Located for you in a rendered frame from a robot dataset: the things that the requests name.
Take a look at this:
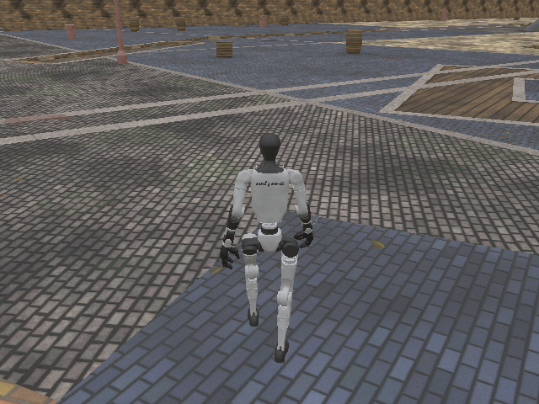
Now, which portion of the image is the robot left forearm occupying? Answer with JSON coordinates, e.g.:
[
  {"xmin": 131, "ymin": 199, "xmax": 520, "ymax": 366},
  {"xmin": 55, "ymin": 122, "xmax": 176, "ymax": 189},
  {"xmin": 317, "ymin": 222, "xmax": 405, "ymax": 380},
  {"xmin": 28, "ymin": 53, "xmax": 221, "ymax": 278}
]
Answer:
[{"xmin": 222, "ymin": 205, "xmax": 240, "ymax": 247}]

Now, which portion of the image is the robot right forearm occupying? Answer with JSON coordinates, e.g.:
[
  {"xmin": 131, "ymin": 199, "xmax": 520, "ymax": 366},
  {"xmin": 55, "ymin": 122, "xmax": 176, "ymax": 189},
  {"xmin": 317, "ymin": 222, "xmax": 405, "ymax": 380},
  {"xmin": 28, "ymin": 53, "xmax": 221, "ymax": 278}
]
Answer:
[{"xmin": 299, "ymin": 203, "xmax": 312, "ymax": 234}]

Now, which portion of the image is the right robot upper arm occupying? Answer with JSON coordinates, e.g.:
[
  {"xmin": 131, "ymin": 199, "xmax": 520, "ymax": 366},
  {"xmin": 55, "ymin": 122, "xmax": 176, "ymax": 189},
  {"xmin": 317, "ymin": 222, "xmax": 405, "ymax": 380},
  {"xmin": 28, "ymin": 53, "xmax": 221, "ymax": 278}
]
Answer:
[{"xmin": 287, "ymin": 169, "xmax": 308, "ymax": 215}]

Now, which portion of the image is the robot right thigh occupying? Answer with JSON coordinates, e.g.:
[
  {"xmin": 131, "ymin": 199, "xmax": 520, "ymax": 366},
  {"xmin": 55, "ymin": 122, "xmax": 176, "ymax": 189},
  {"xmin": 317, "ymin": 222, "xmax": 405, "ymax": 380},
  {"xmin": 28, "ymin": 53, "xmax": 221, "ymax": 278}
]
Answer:
[{"xmin": 277, "ymin": 237, "xmax": 299, "ymax": 306}]

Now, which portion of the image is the robot right hand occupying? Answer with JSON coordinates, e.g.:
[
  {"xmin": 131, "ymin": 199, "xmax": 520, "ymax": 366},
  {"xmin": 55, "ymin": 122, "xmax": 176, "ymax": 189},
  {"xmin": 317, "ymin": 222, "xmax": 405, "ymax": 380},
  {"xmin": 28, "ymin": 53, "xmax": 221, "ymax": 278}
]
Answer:
[{"xmin": 293, "ymin": 229, "xmax": 313, "ymax": 248}]

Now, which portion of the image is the robot left hand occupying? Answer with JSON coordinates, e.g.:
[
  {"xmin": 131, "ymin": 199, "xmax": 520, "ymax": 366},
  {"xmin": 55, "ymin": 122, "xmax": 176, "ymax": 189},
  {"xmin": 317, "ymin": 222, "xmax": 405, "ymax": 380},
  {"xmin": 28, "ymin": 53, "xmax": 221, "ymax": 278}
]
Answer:
[{"xmin": 220, "ymin": 245, "xmax": 240, "ymax": 269}]

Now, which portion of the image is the left robot upper arm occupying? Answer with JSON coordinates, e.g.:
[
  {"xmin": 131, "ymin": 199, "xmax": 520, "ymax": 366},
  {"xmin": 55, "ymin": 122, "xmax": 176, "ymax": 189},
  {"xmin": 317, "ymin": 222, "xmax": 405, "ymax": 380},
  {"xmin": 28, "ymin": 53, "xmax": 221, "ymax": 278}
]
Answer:
[{"xmin": 232, "ymin": 169, "xmax": 253, "ymax": 218}]

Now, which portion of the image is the robot left shin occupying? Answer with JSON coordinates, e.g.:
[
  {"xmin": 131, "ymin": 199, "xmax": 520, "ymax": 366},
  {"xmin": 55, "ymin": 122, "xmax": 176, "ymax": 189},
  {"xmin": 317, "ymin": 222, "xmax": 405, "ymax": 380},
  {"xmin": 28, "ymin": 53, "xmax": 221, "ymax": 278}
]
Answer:
[{"xmin": 245, "ymin": 265, "xmax": 258, "ymax": 316}]

